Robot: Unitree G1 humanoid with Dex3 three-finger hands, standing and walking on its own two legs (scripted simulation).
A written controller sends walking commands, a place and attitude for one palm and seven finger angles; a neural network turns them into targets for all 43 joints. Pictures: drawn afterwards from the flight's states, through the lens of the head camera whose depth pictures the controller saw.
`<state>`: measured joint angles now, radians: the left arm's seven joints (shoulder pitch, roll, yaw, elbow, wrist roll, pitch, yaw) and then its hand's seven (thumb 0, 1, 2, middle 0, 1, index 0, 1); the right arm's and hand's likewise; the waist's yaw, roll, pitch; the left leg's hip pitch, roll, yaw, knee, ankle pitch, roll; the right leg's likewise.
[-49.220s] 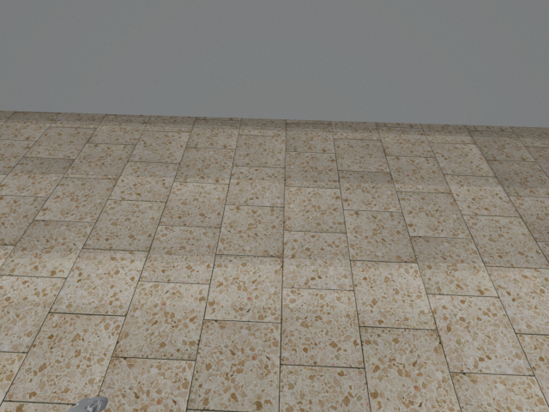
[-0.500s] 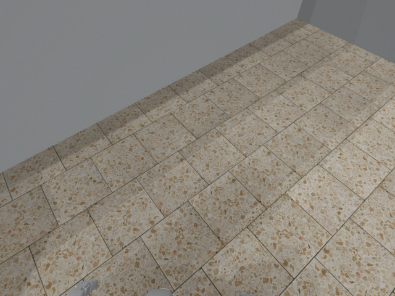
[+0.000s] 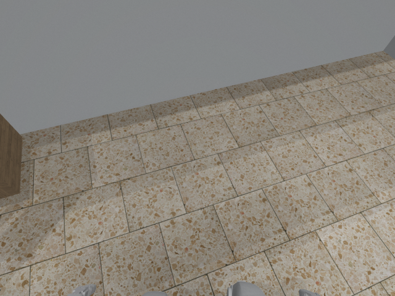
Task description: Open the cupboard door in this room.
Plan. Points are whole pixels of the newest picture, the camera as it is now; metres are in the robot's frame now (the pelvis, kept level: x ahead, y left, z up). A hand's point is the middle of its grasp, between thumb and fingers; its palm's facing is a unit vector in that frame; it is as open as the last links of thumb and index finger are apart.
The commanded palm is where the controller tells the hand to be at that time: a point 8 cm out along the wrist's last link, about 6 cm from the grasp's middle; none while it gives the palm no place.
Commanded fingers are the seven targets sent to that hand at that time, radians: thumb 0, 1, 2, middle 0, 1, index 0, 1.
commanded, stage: turn to face it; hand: left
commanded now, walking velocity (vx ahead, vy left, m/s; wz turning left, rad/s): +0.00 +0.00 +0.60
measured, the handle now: out of the picture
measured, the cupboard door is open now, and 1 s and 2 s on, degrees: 40 40 40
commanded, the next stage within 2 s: take the last steps up to it in 1.60 s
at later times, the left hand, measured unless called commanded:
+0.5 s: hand out of the picture +0.01 +0.18 -0.19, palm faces +0.33 -0.92 -0.23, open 7.4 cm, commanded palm none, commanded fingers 0.00 0.90 0.90 -0.20 -0.30 -0.20 -0.30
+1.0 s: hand out of the picture -0.01 +0.14 -0.16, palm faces +0.59 -0.77 -0.25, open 7.4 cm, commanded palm none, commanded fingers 0.00 0.90 0.90 -0.20 -0.30 -0.20 -0.30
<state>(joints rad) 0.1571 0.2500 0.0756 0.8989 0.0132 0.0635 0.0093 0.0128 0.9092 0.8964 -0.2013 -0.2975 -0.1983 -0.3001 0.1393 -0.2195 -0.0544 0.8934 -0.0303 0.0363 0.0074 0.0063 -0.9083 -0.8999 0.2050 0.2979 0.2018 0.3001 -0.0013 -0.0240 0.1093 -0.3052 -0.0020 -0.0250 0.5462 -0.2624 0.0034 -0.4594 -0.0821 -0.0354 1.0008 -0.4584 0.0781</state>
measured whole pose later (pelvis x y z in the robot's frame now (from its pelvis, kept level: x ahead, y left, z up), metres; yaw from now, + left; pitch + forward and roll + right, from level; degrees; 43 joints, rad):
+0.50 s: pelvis +0.02 -0.03 -0.01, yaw +19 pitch +1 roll +1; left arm 0.21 0.23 0.06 0.91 0.02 0.05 0.02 0.01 0.91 0.90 -0.20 -0.30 -0.20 -0.30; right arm 0.11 -0.23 -0.06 0.88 -0.02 0.03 0.03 0.01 -0.91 -0.90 0.20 0.30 0.20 0.30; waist -0.01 -0.06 0.12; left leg -0.34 0.00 0.06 0.64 -0.30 0.03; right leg -0.38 -0.13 -0.12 0.95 -0.54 0.07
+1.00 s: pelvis +0.05 -0.06 +0.00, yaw +37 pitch +0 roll +2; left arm 0.21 0.21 0.05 0.88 0.03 0.01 0.02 0.01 0.91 0.90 -0.20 -0.30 -0.20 -0.30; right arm 0.12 -0.24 -0.07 0.91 -0.01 0.07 0.03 0.01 -0.91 -0.90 0.20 0.30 0.20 0.30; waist -0.01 -0.04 0.12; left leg -0.37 0.01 0.08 0.77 -0.45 -0.05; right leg -0.22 -0.15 -0.18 0.56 -0.33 0.02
